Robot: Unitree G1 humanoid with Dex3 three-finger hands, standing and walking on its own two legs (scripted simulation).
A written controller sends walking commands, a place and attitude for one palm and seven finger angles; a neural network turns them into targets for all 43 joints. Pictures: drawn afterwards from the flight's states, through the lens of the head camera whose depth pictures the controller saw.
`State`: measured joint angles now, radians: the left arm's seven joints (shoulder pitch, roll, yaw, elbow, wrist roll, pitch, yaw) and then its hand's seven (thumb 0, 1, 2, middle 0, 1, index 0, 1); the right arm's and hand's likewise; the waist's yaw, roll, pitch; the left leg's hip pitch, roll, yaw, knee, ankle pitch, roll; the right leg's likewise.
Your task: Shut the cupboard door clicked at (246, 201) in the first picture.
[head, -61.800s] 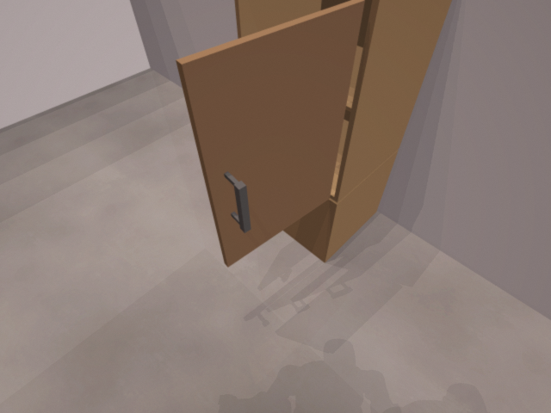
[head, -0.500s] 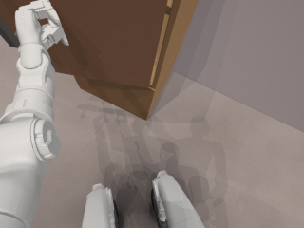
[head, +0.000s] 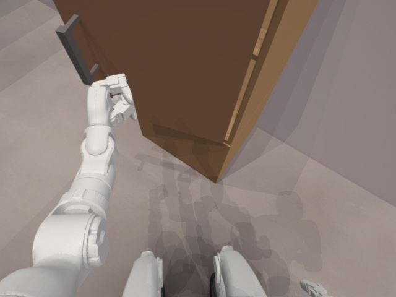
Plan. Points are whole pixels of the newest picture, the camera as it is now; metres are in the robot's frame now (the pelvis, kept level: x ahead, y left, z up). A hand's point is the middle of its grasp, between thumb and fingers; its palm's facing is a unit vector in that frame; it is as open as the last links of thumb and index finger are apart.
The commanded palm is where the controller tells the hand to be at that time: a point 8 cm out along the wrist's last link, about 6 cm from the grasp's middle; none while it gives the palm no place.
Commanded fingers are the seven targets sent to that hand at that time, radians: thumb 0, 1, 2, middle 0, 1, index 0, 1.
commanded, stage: draw the hand back to the body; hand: left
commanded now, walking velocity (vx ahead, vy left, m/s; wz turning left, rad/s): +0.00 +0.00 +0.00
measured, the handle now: (81, 52) +0.64 +0.22 +0.04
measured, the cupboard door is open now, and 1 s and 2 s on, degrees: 18 18 18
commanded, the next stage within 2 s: step back with the hand held close in 1.66 s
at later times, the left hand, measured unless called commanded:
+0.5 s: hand (81, 119) +0.40 +0.16 +0.13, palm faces +0.05 -1.00 -0.04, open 3.1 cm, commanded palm +0.35 +0.21 +0.14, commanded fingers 0.00 0.90 0.90 -1.25 -1.44 -1.25 -1.44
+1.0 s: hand out of the picture +0.29 +0.24 +0.22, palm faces +0.34 -0.89 -0.30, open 4.0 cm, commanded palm +0.24 +0.28 +0.24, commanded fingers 0.00 0.90 0.90 -0.56 -0.69 -0.56 -0.69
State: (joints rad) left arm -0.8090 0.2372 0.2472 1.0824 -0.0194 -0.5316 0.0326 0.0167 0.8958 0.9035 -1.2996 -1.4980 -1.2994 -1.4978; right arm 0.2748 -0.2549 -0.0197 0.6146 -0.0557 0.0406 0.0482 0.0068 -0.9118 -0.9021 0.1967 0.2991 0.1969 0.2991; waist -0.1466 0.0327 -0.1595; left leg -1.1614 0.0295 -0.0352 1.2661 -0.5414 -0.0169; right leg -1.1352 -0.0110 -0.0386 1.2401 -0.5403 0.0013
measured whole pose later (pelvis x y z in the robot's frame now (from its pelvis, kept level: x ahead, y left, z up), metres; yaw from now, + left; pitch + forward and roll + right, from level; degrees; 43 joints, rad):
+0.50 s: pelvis +0.01 +0.00 +0.06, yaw +0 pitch +14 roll -1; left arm -0.34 0.23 0.20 0.58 -0.16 -0.39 -0.08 0.02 0.90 0.90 -1.30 -1.50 -1.30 -1.50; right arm 0.36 -0.24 0.00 0.60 0.03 0.03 -0.02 0.01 -0.91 -0.90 0.20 0.30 0.20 0.30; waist -0.07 0.04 -0.12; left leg -0.77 0.04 -0.01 0.97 -0.45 -0.01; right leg -0.75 0.00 -0.02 0.95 -0.44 0.00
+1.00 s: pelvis +0.04 +0.01 +0.11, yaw +1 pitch -1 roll +0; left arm 0.21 0.28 0.16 -0.08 -0.05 -0.04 0.11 0.02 0.89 0.90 -0.82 -0.97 -0.82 -0.97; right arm 0.16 -0.21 0.07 0.55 0.02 -0.03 -0.09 0.01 -0.91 -0.90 0.20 0.30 0.20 0.30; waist 0.05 0.06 -0.03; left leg -0.19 0.00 0.00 0.51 -0.30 0.00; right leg -0.18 -0.03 -0.02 0.51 -0.30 0.02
